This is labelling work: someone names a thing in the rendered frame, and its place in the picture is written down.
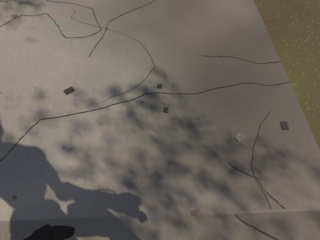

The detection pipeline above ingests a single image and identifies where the robot left hand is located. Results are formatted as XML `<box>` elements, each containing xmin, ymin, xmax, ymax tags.
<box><xmin>23</xmin><ymin>224</ymin><xmax>75</xmax><ymax>240</ymax></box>

